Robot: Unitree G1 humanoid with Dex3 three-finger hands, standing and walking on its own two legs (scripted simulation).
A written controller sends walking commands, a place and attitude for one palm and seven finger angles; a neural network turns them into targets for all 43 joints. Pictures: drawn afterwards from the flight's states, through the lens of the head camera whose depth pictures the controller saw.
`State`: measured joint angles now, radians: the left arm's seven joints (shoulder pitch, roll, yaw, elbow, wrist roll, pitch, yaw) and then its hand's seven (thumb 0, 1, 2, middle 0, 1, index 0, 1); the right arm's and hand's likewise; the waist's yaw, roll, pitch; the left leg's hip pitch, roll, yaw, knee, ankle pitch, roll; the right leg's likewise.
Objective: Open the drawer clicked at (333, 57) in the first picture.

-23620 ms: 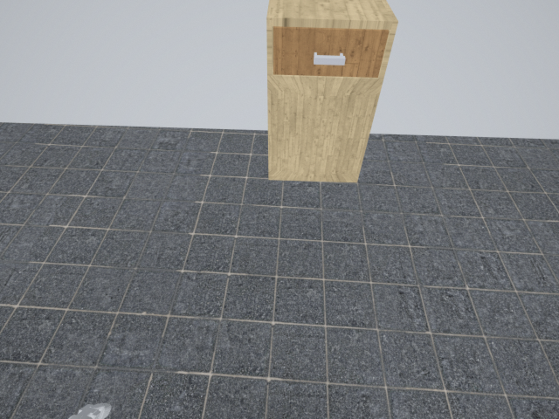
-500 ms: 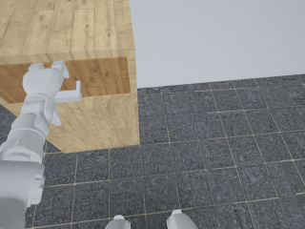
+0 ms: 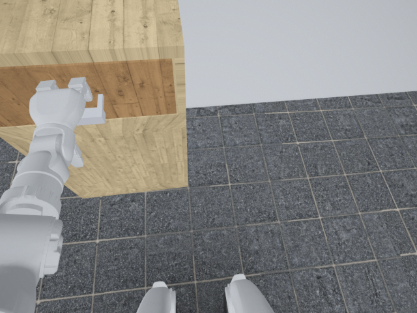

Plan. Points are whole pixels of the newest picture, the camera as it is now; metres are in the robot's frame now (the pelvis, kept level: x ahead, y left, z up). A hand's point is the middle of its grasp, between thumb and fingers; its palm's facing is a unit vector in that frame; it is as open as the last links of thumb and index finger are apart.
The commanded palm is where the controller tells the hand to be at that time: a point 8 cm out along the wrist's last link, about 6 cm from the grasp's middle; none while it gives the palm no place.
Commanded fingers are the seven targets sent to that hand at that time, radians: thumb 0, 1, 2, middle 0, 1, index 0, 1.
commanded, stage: lower the fingers behind the handle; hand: left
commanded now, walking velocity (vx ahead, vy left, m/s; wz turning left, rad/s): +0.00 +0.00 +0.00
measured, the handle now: (76, 108) +0.54 +0.26 -0.02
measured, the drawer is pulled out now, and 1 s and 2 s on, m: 0.00 0.00 0.00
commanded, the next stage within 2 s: close the thumb around the handle in 1.02 s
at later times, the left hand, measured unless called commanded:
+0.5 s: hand (75, 136) +0.48 +0.25 -0.04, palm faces -0.08 +0.00 -1.00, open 13.8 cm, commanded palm +0.47 +0.24 +0.02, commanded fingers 0.00 -0.50 0.30 -0.30 -1.20 -0.30 -1.20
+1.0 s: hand (77, 134) +0.49 +0.25 -0.04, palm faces -0.08 +0.00 -1.00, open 13.8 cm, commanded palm +0.47 +0.24 +0.01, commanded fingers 0.00 -0.50 0.30 -0.30 -1.20 -0.30 -1.20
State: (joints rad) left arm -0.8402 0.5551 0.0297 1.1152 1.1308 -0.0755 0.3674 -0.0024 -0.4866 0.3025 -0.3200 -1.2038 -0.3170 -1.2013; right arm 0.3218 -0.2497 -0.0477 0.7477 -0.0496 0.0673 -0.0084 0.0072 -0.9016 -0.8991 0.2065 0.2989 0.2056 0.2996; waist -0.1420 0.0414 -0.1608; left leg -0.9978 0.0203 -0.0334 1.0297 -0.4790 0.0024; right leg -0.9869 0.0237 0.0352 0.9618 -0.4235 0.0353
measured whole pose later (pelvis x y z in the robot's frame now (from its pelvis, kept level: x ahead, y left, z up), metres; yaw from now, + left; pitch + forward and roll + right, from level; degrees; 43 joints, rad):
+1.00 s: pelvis -0.02 +0.00 -0.03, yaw +0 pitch +29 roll -3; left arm -0.89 0.61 0.05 1.12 1.13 -0.10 0.36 0.00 -0.49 0.30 -0.31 -1.20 -0.32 -1.20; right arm 0.32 -0.25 -0.02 0.74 -0.05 0.03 -0.02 0.01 -0.90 -0.90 0.21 0.30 0.21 0.30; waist -0.16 0.05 -0.17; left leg -1.19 0.02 -0.04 1.19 -0.51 0.00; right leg -1.18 0.03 0.03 1.13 -0.46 0.03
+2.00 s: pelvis -0.01 +0.00 -0.02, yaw +0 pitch +28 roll -3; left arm -0.84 0.56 0.03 1.10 1.13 -0.07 0.41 0.00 0.67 0.77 -0.33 -1.32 -0.36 -1.35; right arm 0.30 -0.25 -0.04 0.75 -0.05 0.05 -0.01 0.01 -0.90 -0.90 0.21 0.30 0.21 0.30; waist -0.14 0.05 -0.17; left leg -1.13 0.02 -0.04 1.16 -0.51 0.00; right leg -1.12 0.03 0.03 1.09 -0.46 0.03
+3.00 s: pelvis +0.01 +0.00 +0.01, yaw +0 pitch +21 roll -1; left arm -0.24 0.38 -0.02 0.64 1.11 -0.02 0.52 0.01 0.68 0.78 -0.29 -1.34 -0.35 -1.34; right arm 0.22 -0.23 -0.06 0.70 -0.04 0.07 -0.01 0.01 -0.90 -0.90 0.21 0.30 0.20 0.30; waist -0.04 0.04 -0.18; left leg -0.86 0.02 -0.02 1.02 -0.51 0.00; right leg -0.87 0.02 0.05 0.97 -0.46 0.03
